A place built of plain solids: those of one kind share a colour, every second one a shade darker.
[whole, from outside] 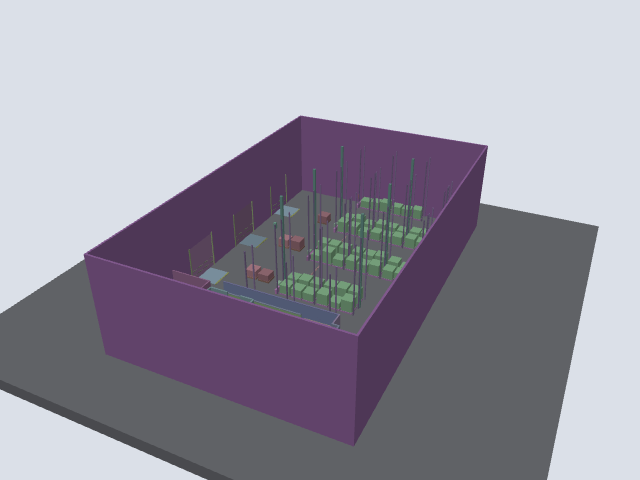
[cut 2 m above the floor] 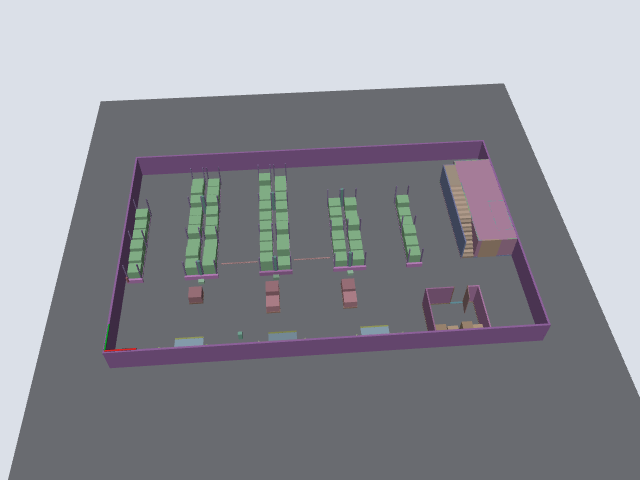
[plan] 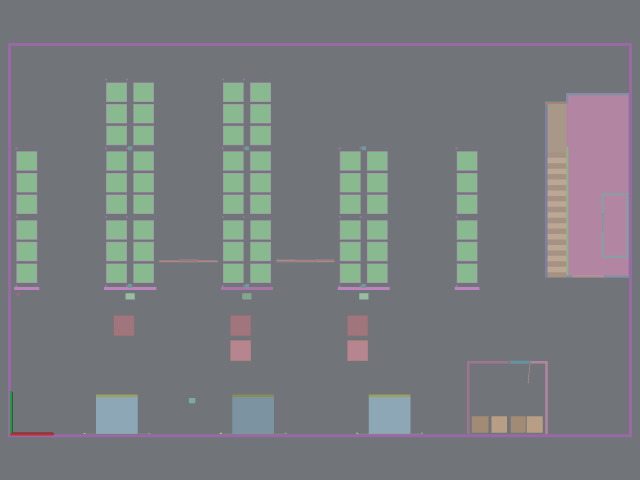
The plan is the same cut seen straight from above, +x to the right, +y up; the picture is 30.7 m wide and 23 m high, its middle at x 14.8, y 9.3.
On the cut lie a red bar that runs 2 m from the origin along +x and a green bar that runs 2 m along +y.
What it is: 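Racking aisles and the goods-in floor of a storage hall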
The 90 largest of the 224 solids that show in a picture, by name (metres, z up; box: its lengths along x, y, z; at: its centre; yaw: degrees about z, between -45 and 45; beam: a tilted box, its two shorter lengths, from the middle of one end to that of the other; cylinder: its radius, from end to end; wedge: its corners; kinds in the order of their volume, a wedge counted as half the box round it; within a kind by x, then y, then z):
{
 "mezz_deck_1": {"box": [3.0, 8.84, 4.96], "at": [28.1, 11.92, 2.43]},
 "wall_1": {"box": [0.15, 18.9, 8.24], "at": [-0.07, 9.3, 4.07]},
 "wall_2": {"box": [29.9, 0.15, 8.24], "at": [14.8, -0.07, 4.07]},
 "wall_3": {"box": [29.9, 0.15, 8.24], "at": [14.8, 18.67, 4.07]},
 "wall_4": {"box": [0.15, 18.9, 8.24], "at": [29.68, 9.3, 4.07]},
 "row_load_1": {"box": [0.95, 0.89, 0.74], "at": [0.75, 7.71, 0.51]},
 "row_load_2": {"box": [0.95, 0.89, 0.84], "at": [0.75, 8.75, 0.56]},
 "row_load_3": {"box": [0.95, 0.89, 1.01], "at": [0.75, 9.78, 0.65]},
 "row_load_4": {"box": [0.95, 0.89, 0.82], "at": [0.75, 11.01, 0.55]},
 "row_load_5": {"box": [0.95, 0.89, 0.79], "at": [0.75, 12.05, 0.53]},
 "row_load_6": {"box": [0.95, 0.89, 0.96], "at": [0.75, 13.08, 0.62]},
 "row_load_7": {"box": [0.95, 0.89, 0.92], "at": [5.05, 7.71, 0.6]},
 "row_load_8": {"box": [0.95, 0.89, 1.06], "at": [5.05, 8.75, 0.67]},
 "row_load_9": {"box": [0.95, 0.89, 0.72], "at": [5.05, 9.78, 0.5]},
 "row_load_10": {"box": [0.95, 0.89, 1.01], "at": [5.05, 11.01, 0.64]},
 "row_load_11": {"box": [0.95, 0.89, 0.92], "at": [5.05, 12.05, 0.6]},
 "row_load_12": {"box": [0.95, 0.89, 0.79], "at": [5.05, 13.08, 0.53]},
 "row_load_13": {"box": [0.95, 0.89, 0.97], "at": [5.05, 14.31, 0.63]},
 "row_load_14": {"box": [0.95, 0.89, 1.07], "at": [5.05, 15.35, 0.68]},
 "row_load_15": {"box": [0.95, 0.89, 0.8], "at": [5.05, 16.38, 0.54]},
 "row_load_16": {"box": [0.95, 0.89, 1.08], "at": [6.35, 7.71, 0.68]},
 "row_load_17": {"box": [0.95, 0.89, 0.89], "at": [6.35, 8.75, 0.58]},
 "row_load_18": {"box": [0.95, 0.89, 0.77], "at": [6.35, 11.01, 0.52]},
 "row_load_19": {"box": [0.95, 0.89, 0.85], "at": [6.35, 13.08, 0.56]},
 "row_load_20": {"box": [0.95, 0.89, 0.95], "at": [6.35, 14.31, 0.62]},
 "row_load_21": {"box": [0.95, 0.89, 0.81], "at": [6.35, 15.35, 0.55]},
 "row_load_22": {"box": [0.95, 0.89, 0.72], "at": [6.35, 16.38, 0.5]},
 "row_load_23": {"box": [0.95, 0.89, 1.14], "at": [10.65, 7.71, 0.71]},
 "row_load_24": {"box": [0.95, 0.89, 1.16], "at": [10.65, 8.75, 0.72]},
 "row_load_25": {"box": [0.95, 0.89, 1.12], "at": [10.65, 9.78, 0.7]},
 "row_load_26": {"box": [0.95, 0.89, 1.02], "at": [10.65, 11.01, 0.65]},
 "row_load_27": {"box": [0.95, 0.89, 1.01], "at": [10.65, 12.05, 0.64]},
 "row_load_28": {"box": [0.95, 0.89, 1.15], "at": [10.65, 13.08, 0.72]},
 "row_load_29": {"box": [0.95, 0.89, 0.93], "at": [10.65, 14.31, 0.6]},
 "row_load_30": {"box": [0.95, 0.89, 1.07], "at": [10.65, 16.38, 0.67]},
 "row_load_31": {"box": [0.95, 0.89, 1.18], "at": [11.95, 8.75, 0.73]},
 "row_load_32": {"box": [0.95, 0.89, 0.9], "at": [11.95, 11.01, 0.59]},
 "row_load_33": {"box": [0.95, 0.89, 0.78], "at": [11.95, 12.05, 0.53]},
 "row_load_34": {"box": [0.95, 0.89, 1.02], "at": [11.95, 13.08, 0.65]},
 "row_load_35": {"box": [0.95, 0.89, 0.83], "at": [11.95, 14.31, 0.55]},
 "row_load_36": {"box": [0.95, 0.89, 0.82], "at": [11.95, 15.35, 0.55]},
 "row_load_37": {"box": [0.95, 0.89, 0.71], "at": [16.25, 7.71, 0.49]},
 "row_load_38": {"box": [0.95, 0.89, 0.84], "at": [16.25, 8.75, 0.56]},
 "row_load_39": {"box": [0.95, 0.89, 0.81], "at": [16.25, 9.78, 0.54]},
 "row_load_40": {"box": [0.95, 0.89, 0.96], "at": [16.25, 11.01, 0.62]},
 "row_load_41": {"box": [0.95, 0.89, 1.06], "at": [16.25, 12.05, 0.67]},
 "row_load_42": {"box": [0.95, 0.89, 1.06], "at": [16.25, 13.08, 0.67]},
 "row_load_43": {"box": [0.95, 0.89, 0.77], "at": [17.55, 7.71, 0.52]},
 "row_load_44": {"box": [0.95, 0.89, 0.71], "at": [17.55, 8.75, 0.5]},
 "row_load_45": {"box": [0.95, 0.89, 0.97], "at": [17.55, 11.01, 0.63]},
 "row_load_46": {"box": [0.95, 0.89, 1.02], "at": [17.55, 13.08, 0.65]},
 "row_load_47": {"box": [0.95, 0.89, 0.86], "at": [21.85, 7.71, 0.57]},
 "row_load_48": {"box": [0.95, 0.89, 0.88], "at": [21.85, 8.75, 0.58]},
 "row_load_49": {"box": [0.95, 0.89, 1.02], "at": [21.85, 9.78, 0.65]},
 "row_load_50": {"box": [0.95, 0.89, 0.98], "at": [21.85, 13.08, 0.63]},
 "mezz_steps_1": {"box": [0.9, 0.27, 2.5], "at": [26.15, 10.5, 1.2]},
 "mezz_steps_2": {"box": [0.9, 0.27, 2.71], "at": [26.15, 10.76, 1.3]},
 "mezz_steps_3": {"box": [0.9, 0.27, 2.91], "at": [26.15, 11.02, 1.41]},
 "mezz_steps_4": {"box": [0.9, 0.27, 3.12], "at": [26.15, 11.28, 1.51]},
 "mezz_steps_5": {"box": [0.9, 0.27, 3.32], "at": [26.15, 11.54, 1.61]},
 "mezz_steps_6": {"box": [0.9, 0.27, 3.52], "at": [26.15, 11.8, 1.71]},
 "mezz_steps_7": {"box": [0.9, 0.27, 3.73], "at": [26.15, 12.07, 1.81]},
 "mezz_steps_8": {"box": [0.9, 0.27, 3.93], "at": [26.15, 12.33, 1.92]},
 "mezz_steps_9": {"box": [0.9, 0.27, 4.14], "at": [26.15, 12.59, 2.02]},
 "mezz_steps_10": {"box": [0.9, 0.27, 4.34], "at": [26.15, 12.85, 2.12]},
 "mezz_steps_11": {"box": [0.9, 0.27, 4.55], "at": [26.15, 13.11, 2.22]},
 "mezz_steps_12": {"box": [0.9, 0.27, 4.75], "at": [26.15, 13.37, 2.33]},
 "mezz_head_landing_1": {"box": [0.9, 2.31, 4.96], "at": [26.15, 14.65, 2.43]},
 "mezz_par_whole_1": {"box": [0.1, 6.16, 5.96], "at": [26.65, 10.68, 2.93]},
 "mezz_par_whole_2": {"box": [3.0, 0.1, 5.96], "at": [28.1, 16.29, 2.93]},
 "mezz_par_whole_3": {"box": [1.2, 0.1, 5.96], "at": [29.0, 7.55, 2.93]},
 "office_1": {"box": [0.1, 1.2, 7.46], "at": [28.35, 9.1, 3.68]},
 "office_2": {"box": [0.1, 0.9, 7.46], "at": [28.35, 11.05, 3.68]},
 "office_3": {"box": [1.2, 0.1, 7.46], "at": [28.95, 8.5, 3.68]},
 "office_4": {"box": [1.2, 0.1, 7.46], "at": [28.95, 11.5, 3.68]},
 "office_5": {"box": [0.1, 3.0, 7.46], "at": [29.55, 10.0, 3.68]},
 "mezz_cheek_whole_1": {"box": [0.1, 8.31, 5.96], "at": [25.65, 11.65, 2.93]},
 "mezz_cheek_1": {"box": [0.1, 8.31, 5.92], "at": [25.65, 11.65, 2.91]},
 "mezz_par_1": {"box": [0.1, 6.16, 5.92], "at": [26.65, 10.68, 2.91]},
 "room_stock_1": {"box": [0.81, 0.8, 1.39], "at": [22.47, 0.46, 0.65]},
 "room_stock_2": {"box": [0.74, 0.8, 1.1], "at": [23.39, 0.46, 0.5]},
 "room_stock_3": {"box": [0.72, 0.8, 1.56], "at": [24.3, 0.46, 0.73]},
 "room_stock_4": {"box": [0.77, 0.8, 1.11], "at": [25.09, 0.46, 0.51]},
 "lane_load_1": {"box": [0.95, 0.95, 0.68], "at": [5.4, 5.2, 0.48]},
 "lane_load_2": {"box": [0.95, 0.95, 0.69], "at": [11.0, 4.0, 0.48]},
 "lane_load_3": {"box": [0.95, 0.95, 0.82], "at": [11.0, 5.2, 0.55]},
 "room_wall_1": {"box": [0.1, 3.39, 2.55], "at": [21.91, 1.7, 1.23]},
 "room_wall_2": {"box": [0.1, 3.39, 2.55], "at": [25.65, 1.7, 1.23]},
 "mezz_gate_base_1": {"box": [1.5, 0.1, 4.96], "at": [27.65, 7.55, 2.43]},
 "mezz_landing_whole_1": {"box": [1.0, 0.1, 5.96], "at": [26.1, 15.86, 2.93]}
}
